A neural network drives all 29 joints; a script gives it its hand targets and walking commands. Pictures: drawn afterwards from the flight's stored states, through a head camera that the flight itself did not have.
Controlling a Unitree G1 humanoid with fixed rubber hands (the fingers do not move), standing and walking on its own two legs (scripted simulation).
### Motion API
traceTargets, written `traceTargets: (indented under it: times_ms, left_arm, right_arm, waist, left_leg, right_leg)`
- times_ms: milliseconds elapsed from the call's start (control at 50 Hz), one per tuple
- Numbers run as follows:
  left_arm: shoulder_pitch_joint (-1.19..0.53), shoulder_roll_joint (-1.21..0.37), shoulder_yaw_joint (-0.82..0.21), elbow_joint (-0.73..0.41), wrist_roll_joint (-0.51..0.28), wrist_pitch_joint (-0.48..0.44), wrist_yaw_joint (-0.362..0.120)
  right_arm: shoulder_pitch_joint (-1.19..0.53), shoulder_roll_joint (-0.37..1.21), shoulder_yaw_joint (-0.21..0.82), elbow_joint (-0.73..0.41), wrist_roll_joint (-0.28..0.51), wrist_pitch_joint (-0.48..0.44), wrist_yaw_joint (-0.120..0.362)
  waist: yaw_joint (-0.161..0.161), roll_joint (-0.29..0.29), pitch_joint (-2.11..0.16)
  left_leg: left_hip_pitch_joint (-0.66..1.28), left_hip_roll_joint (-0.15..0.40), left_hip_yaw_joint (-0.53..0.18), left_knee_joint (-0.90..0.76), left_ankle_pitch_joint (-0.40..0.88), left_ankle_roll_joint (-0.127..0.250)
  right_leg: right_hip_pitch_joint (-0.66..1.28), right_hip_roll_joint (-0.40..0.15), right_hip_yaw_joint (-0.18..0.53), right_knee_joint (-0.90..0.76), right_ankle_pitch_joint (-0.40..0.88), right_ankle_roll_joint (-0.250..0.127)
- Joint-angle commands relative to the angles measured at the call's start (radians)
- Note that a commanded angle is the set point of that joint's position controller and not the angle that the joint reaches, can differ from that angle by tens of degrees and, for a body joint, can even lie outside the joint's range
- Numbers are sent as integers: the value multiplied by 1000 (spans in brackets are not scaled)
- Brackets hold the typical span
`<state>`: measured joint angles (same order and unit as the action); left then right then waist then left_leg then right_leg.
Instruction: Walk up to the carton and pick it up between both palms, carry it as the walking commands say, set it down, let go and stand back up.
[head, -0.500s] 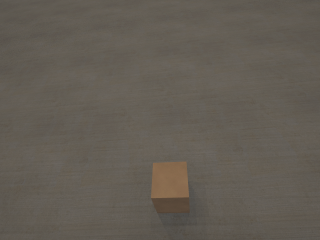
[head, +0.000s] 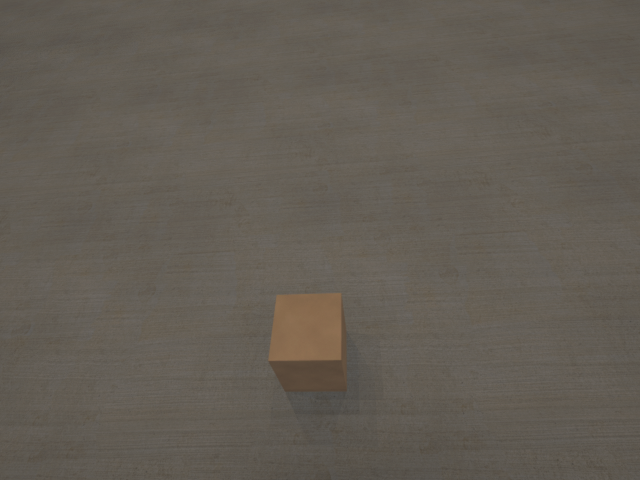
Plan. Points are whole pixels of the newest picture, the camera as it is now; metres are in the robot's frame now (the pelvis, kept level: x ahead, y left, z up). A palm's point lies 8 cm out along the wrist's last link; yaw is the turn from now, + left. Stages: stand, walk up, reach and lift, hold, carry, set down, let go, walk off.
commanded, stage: walk up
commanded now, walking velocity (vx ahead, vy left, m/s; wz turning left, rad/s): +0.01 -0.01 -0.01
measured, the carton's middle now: (312, 343) +0.59 +0.13 -0.64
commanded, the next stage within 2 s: none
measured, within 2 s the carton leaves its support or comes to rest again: neither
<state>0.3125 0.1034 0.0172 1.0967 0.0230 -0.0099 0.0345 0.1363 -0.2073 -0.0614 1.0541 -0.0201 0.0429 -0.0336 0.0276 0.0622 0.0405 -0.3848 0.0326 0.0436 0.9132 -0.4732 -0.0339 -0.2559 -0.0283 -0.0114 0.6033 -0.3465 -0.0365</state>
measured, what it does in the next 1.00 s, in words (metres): steps to the left: left foot, then right foot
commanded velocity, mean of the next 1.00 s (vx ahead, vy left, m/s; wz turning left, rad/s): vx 0.09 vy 0.01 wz -0.03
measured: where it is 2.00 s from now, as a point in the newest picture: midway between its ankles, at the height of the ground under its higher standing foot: outside the picture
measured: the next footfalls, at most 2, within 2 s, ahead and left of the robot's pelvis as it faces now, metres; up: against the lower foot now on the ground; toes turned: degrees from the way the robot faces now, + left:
left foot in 0.54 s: +0.11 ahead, +0.23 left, +0.00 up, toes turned +5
right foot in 0.86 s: +0.07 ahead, -0.03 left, +0.00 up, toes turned -5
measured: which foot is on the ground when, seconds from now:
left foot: up 0.00-0.52, down 0.54-1.00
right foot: down 0.00-0.54, up 0.56-0.84, down 0.86-1.00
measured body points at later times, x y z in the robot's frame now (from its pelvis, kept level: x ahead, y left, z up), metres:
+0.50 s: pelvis +0.01 +0.06 +0.02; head +0.05 +0.04 +0.46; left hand -0.11 +0.29 -0.12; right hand +0.09 -0.17 -0.15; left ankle +0.06 +0.22 -0.71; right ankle -0.02 -0.09 -0.73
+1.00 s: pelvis +0.03 +0.10 +0.01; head +0.04 +0.07 +0.46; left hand +0.07 +0.32 -0.14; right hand +0.06 -0.13 -0.16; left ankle +0.07 +0.22 -0.73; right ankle +0.03 -0.02 -0.73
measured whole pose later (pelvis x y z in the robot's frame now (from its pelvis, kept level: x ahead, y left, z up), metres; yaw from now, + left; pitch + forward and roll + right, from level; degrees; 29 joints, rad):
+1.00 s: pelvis +0.03 +0.10 +0.01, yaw -2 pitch -1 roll +0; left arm 0.27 0.12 0.02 1.07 0.02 0.00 0.03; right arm 0.23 -0.16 -0.04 1.05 -0.01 0.02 -0.03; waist -0.01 0.06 0.03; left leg -0.22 0.07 0.10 0.43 -0.19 -0.02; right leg -0.17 -0.02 -0.04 0.43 -0.23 0.00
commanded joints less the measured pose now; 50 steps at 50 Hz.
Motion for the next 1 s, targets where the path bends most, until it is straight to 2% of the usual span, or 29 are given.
traceTargets:
  times_ms: [0,60,100,120,160,200,240,300,340,380,400,420,440,460,480,500,520,540,560,580,620,640,720,780,800,820,840,880,980]
  left_arm:
    - [75,133,14,8,-5,-24,30]
    - [111,137,25,15,0,-26,28]
    - [168,168,44,29,10,-21,18]
    - [195,192,55,34,14,-18,19]
    - [205,207,64,26,21,-16,22]
    - [212,212,72,22,25,-18,23]
    - [191,174,60,15,27,-30,23]
    - [193,141,58,28,32,-44,14]
    - [191,155,63,26,31,-44,8]
    - [139,141,52,11,27,-35,-11]
    - [123,95,37,21,10,-25,-3]
    - [146,95,38,27,-5,-24,-6]
    - [163,94,29,30,-5,-22,-7]
    - [189,75,19,21,-2,-22,-8]
    - [199,67,18,7,-3,-12,-4]
    - [184,87,27,-6,3,4,-5]
    - [181,97,33,-12,5,18,-7]
    - [196,82,33,-3,6,28,-7]
    - [187,58,10,13,6,33,-7]
    - [172,75,12,15,15,37,-11]
    - [157,111,47,-8,22,46,-12]
    - [130,110,51,-21,15,49,-12]
    - [100,59,20,-25,-7,39,-20]
    - [128,96,20,-15,-4,23,-11]
    - [120,134,25,-21,5,15,-4]
    - [86,178,30,-36,11,6,1]
    - [30,204,35,-56,6,2,2]
    - [-28,173,31,-56,-10,6,-2]
    - [20,110,23,-34,-13,-12,-1]
  right_arm:
    - [76,-7,12,-4,15,4,1]
    - [36,-5,9,-8,4,-5,-1]
    - [8,-17,-1,-13,-3,-9,6]
    - [-14,-40,-9,-18,-7,-9,10]
    - [-36,-54,-18,-37,-11,-16,21]
    - [-62,-72,-26,-59,-18,-29,36]
    - [-34,-33,-12,-48,-20,-43,42]
    - [-14,-3,-2,-47,-10,-54,55]
    - [-16,4,2,-52,1,-51,61]
    - [15,30,17,-62,7,-54,57]
    - [31,50,22,-56,6,-58,39]
    - [82,6,8,-38,6,-68,26]
    - [140,-54,-4,-26,4,-76,21]
    - [192,-117,-18,-16,5,-79,16]
    - [196,-149,-22,-23,3,-78,12]
    - [163,-169,-26,-43,3,-77,7]
    - [125,-176,-24,-63,0,-75,6]
    - [105,-162,-20,-68,-7,-67,4]
    - [48,-139,-23,-65,-7,-58,1]
    - [59,-131,-28,-74,1,-55,-1]
    - [148,-135,-39,-79,4,-52,-12]
    - [142,-106,-29,-76,4,-52,-12]
    - [46,-40,-10,-75,5,-44,1]
    - [44,-46,0,-62,12,-36,7]
    - [72,-28,11,-53,17,-39,8]
    - [114,-3,18,-50,22,-38,10]
    - [143,10,22,-42,23,-34,10]
    - [136,-10,20,-35,23,-36,10]
    - [163,-34,11,-4,2,-55,12]
  waist:
    - [-37,-236,13]
    - [-6,-150,0]
    - [37,-144,16]
    - [61,-124,46]
    - [72,-96,74]
    - [70,-68,97]
    - [56,-103,101]
    - [51,-198,51]
    - [60,-248,20]
    - [29,-338,6]
    - [-7,-320,20]
    - [-17,-287,-12]
    - [-40,-251,-62]
    - [-58,-99,-112]
    - [-52,44,-127]
    - [-47,77,-111]
    - [-19,52,-58]
    - [0,30,18]
    - [-7,104,60]
    - [-22,92,73]
    - [-35,100,9]
    - [-32,131,3]
    - [-2,228,16]
    - [17,152,-5]
    - [12,62,-11]
    - [-20,-97,-14]
    - [-46,-183,14]
    - [-51,-199,68]
    - [-29,-185,10]
  left_leg:
    - [25,-5,-13,-184,89,24]
    - [71,-27,3,-323,123,21]
    - [19,-38,34,-275,93,33]
    - [-54,-14,7,-206,77,34]
    - [-174,31,-47,-98,82,32]
    - [-278,63,-98,-23,135,22]
    - [-244,60,-83,-68,172,10]
    - [-177,20,-11,-146,195,-1]
    - [-99,1,23,-211,206,-3]
    - [81,-26,77,-347,210,0]
    - [204,-27,72,-527,330,-8]
    - [277,-20,63,-576,489,-4]
    - [360,40,25,-539,560,1]
    - [436,166,-97,-524,725,31]
    - [415,279,-238,-579,711,80]
    - [321,352,-321,-647,524,115]
    - [204,364,-340,-697,289,111]
    - [126,342,-295,-712,109,112]
    - [126,303,-250,-734,3,137]
    - [168,297,-252,-720,67,133]
    - [200,350,-226,-637,405,154]
    - [150,331,-192,-639,396,167]
    - [39,171,-81,-656,248,137]
    - [36,158,-53,-586,260,109]
    - [36,144,-39,-551,291,81]
    - [65,80,4,-505,277,52]
    - [120,43,21,-511,258,33]
    - [191,55,7,-530,307,21]
    - [211,80,-7,-538,375,27]
  right_leg:
    - [143,-194,167,-297,710,-76]
    - [186,-229,243,-343,489,-88]
    - [201,-295,375,-422,66,-126]
    - [212,-354,455,-469,-58,-151]
    - [227,-406,527,-520,-198,-176]
    - [225,-410,577,-530,-273,-173]
    - [211,-354,442,-507,-74,-155]
    - [228,-251,261,-482,27,-122]
    - [199,-223,183,-466,18,-93]
    - [89,-156,96,-442,-2,-56]
    - [62,-79,-6,-332,358,-15]
    - [58,-62,-24,-251,506,25]
    - [16,-49,-30,-198,402,36]
    - [-51,-25,-39,-137,185,51]
    - [-96,-11,-31,-49,-92,62]
    - [-81,-26,14,67,-205,70]
    - [-66,-36,43,109,-194,76]
    - [-62,-31,36,130,-155,83]
    - [-77,-31,15,138,-107,83]
    - [-148,-30,18,187,-100,84]
    - [-199,-31,32,349,-128,98]
    - [-167,-37,42,355,-112,92]
    - [6,-18,2,70,-23,80]
    - [160,-10,-36,-220,218,62]
    - [193,-61,25,-268,290,47]
    - [155,-148,140,-313,340,26]
    - [52,-171,177,-357,234,11]
    - [-55,-131,139,-371,95,0]
    - [53,-100,84,-362,204,8]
